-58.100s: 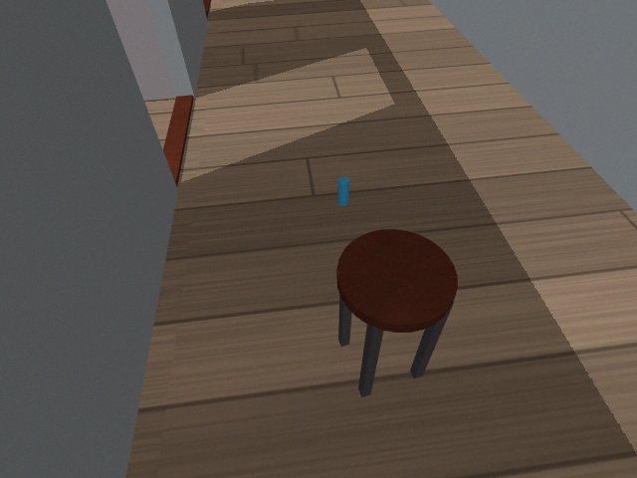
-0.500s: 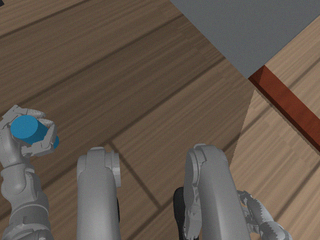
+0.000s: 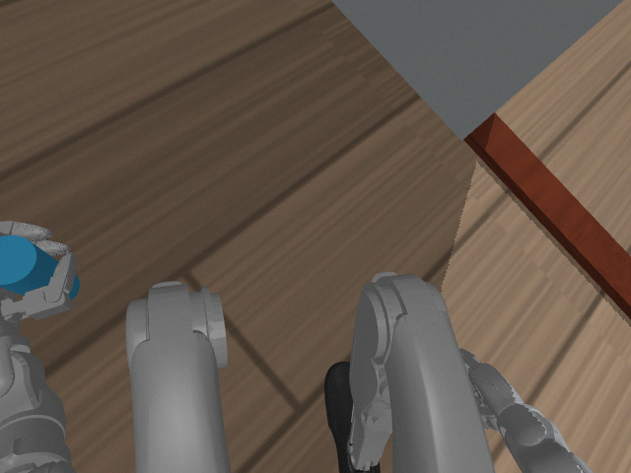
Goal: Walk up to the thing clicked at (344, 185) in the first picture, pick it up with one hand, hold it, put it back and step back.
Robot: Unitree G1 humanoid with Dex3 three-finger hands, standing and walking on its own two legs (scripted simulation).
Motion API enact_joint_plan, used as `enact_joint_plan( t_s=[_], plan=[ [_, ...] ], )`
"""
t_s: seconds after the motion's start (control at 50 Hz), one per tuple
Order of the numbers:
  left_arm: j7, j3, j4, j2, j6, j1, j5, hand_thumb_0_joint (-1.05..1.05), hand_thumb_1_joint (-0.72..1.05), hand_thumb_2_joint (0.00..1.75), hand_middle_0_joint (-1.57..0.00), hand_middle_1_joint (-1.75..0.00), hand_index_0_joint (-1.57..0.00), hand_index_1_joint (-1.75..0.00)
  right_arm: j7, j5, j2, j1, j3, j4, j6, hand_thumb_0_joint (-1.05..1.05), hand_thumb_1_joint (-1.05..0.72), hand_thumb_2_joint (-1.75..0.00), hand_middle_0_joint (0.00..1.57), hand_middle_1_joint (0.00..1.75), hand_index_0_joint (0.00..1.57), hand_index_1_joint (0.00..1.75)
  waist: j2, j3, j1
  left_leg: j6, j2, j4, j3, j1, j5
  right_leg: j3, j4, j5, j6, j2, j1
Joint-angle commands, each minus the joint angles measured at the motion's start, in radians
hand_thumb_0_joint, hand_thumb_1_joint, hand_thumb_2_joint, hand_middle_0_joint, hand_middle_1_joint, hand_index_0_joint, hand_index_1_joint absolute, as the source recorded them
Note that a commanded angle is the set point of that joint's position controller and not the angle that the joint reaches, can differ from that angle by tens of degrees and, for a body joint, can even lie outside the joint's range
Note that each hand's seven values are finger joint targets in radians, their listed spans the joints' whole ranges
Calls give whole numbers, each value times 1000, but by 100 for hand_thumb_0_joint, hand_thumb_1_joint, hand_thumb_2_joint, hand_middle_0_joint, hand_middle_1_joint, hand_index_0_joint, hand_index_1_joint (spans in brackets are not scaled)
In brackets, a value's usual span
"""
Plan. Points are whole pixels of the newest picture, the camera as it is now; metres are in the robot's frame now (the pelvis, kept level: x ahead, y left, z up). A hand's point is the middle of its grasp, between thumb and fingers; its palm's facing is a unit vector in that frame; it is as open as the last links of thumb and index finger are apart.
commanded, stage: lower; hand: left
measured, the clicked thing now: (36, 275) +0.34 +0.32 -0.11
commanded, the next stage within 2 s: loosen in 1.66 s
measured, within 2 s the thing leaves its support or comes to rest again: rests again in 1.26 s
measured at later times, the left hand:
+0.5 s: hand (58, 278) +0.35 +0.31 -0.15, palm faces +0.39 -0.92 +0.01, open 6.7 cm
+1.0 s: hand (66, 279) +0.35 +0.32 -0.18, palm faces +0.42 -0.91 +0.01, open 6.7 cm
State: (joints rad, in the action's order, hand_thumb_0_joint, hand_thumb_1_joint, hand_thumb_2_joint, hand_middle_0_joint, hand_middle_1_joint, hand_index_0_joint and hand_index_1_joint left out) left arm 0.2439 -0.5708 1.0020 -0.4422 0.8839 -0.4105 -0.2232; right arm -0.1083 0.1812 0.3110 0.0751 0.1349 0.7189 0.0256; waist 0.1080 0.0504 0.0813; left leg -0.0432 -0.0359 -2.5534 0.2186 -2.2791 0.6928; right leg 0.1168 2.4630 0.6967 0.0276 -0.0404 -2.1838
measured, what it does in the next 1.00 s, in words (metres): stands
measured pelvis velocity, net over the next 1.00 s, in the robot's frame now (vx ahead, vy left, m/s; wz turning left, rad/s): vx -0.02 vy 0.02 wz -0.09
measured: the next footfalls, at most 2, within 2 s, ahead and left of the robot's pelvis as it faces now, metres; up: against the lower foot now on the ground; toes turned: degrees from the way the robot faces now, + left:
none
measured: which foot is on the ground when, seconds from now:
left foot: down 0.00-1.00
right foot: down 0.00-1.00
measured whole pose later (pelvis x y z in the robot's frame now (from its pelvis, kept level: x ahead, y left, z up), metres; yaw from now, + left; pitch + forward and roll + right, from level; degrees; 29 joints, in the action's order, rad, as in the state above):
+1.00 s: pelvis -0.02 +0.02 -0.02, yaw -5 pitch +11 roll -15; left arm 0.11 -0.60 1.33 -0.70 1.11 -0.44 -0.19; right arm -0.15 0.32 0.36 0.17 0.42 0.60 0.02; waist 0.26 0.25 0.15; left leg -0.02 -0.02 -2.67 0.36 -2.22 0.68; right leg 0.22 2.46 0.64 0.05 -0.09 -2.06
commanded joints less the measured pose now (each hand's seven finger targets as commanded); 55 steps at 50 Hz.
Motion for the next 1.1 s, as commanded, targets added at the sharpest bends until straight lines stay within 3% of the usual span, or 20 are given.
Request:
enact_joint_plan(
  t_s=[0.0,0.04,0.06,0.08,0.12,0.18,0.24,0.26,0.34,0.4,0.5,0.64,0.82,0.86,0.96,1.0,1.08],
  plan=[
    [-12,-39,-188,-229,91,-145,-13,0,39,125,-125,-133,-126,-133,15,4,267,-56,-72,-61,10,0,-91,-91,20,30,20,30,-297,-616,-7,31,-7,293,-104,427,-123,82,-225,-174,-60,-30,289],
    [-16,-41,-185,-235,94,-143,-15,0,39,125,-124,-133,-125,-133,14,6,266,-50,-66,-68,8,0,-91,-91,20,30,20,30,-296,-613,-7,34,-6,285,-102,411,-104,84,-226,-162,-59,-33,289],
    [-14,-22,-180,-213,97,-142,-17,0,41,125,-124,-134,-126,-133,12,9,273,-48,-61,-71,6,0,-91,-91,20,30,20,30,-293,-607,11,32,-6,283,-97,420,-115,89,-223,-173,-57,-31,294],
    [-16,-29,-193,-227,99,-137,-13,0,40,125,-126,-134,-127,-134,11,9,275,-47,-61,-69,6,0,-91,-91,20,30,20,30,-304,-613,3,29,-9,287,-94,435,-120,91,-215,-174,-59,-31,285],
    [-18,-33,-157,-234,100,-137,-16,0,30,121,-129,-138,-130,-137,11,11,274,-41,-53,-72,4,0,-92,-91,20,30,20,30,-289,-588,9,33,-9,276,-94,410,-104,91,-222,-164,-58,-34,280],
    [-20,-11,-74,-221,115,-140,-17,0,27,121,-127,-137,-129,-136,6,19,286,-17,-31,-82,6,0,-92,-91,20,30,20,30,-249,-523,44,38,-11,259,-80,368,-67,108,-221,-140,-54,-38,268],
    [-24,-40,-47,-264,151,-157,-25,0,28,119,-127,-136,-129,-135,3,30,292,-3,-7,-89,9,0,-92,-90,20,30,20,30,-233,-524,43,39,-12,241,-74,364,-59,114,-221,-133,-50,-44,297],
    [-27,-52,-48,-303,163,-178,-22,0,28,118,-128,-136,-130,-134,3,34,296,7,0,-94,10,0,-91,-90,20,30,20,30,-244,-517,42,39,-14,238,-74,355,-43,115,-221,-119,-51,-45,294],
    [-21,-53,-5,-334,199,-172,-11,0,34,119,-128,-135,-131,-134,1,54,311,27,29,-99,10,0,-91,-90,20,30,20,30,-289,-505,54,30,-21,239,-62,387,-64,127,-199,-139,-53,-48,302],
    [-21,-78,10,-374,221,-172,-20,0,31,116,-124,-131,-126,-130,2,65,327,26,49,-102,9,0,-91,-90,20,30,20,30,-316,-507,56,24,-23,239,-54,406,-73,137,-197,-153,-52,-50,322],
    [-24,-66,60,-366,234,-146,-17,0,34,117,-124,-131,-126,-130,0,85,343,48,77,-115,6,0,-91,-90,20,30,20,30,-348,-479,74,13,-26,236,-33,437,-119,155,-176,-195,-51,-50,323],
    [-56,-65,80,-383,260,-153,-12,0,28,115,-121,-129,-123,-128,-1,109,364,66,104,-128,0,0,-91,-90,20,30,20,30,-355,-441,93,10,-29,228,-16,441,-105,176,-177,-195,-48,-55,330],
    [-115,-45,143,-418,303,-197,16,0,37,120,-125,-133,-128,-131,-11,136,383,88,147,-144,-1,0,-90,-90,20,30,20,30,-343,-354,135,13,-35,225,12,411,-54,204,-178,-168,-42,-61,324],
    [-126,-38,162,-416,308,-194,28,0,38,121,-126,-134,-129,-133,-13,141,391,93,151,-147,-2,0,-90,-90,20,30,20,30,-364,-342,136,3,-42,245,33,448,-63,213,-163,-173,-43,-59,304],
    [-160,-44,185,-451,325,-192,33,0,38,121,-127,-133,-129,-132,-21,147,397,107,172,-163,-2,0,-90,-90,20,30,20,30,-353,-307,138,10,-40,240,39,410,-9,225,-173,-140,-40,-66,304],
    [-168,-42,184,-436,331,-181,30,0,39,122,-127,-134,-129,-133,-21,150,402,109,173,-166,0,0,-89,-90,20,30,20,30,-353,-300,143,9,-42,241,43,419,-2,231,-174,-138,-38,-66,306],
    [-189,-42,177,-456,345,-174,40,0,41,123,-127,-134,-129,-133,-24,155,404,106,183,-163,2,0,-89,-90,20,30,20,30,-374,-313,142,5,-46,236,52,444,-51,234,-160,-181,-38,-71,319]
  ],
)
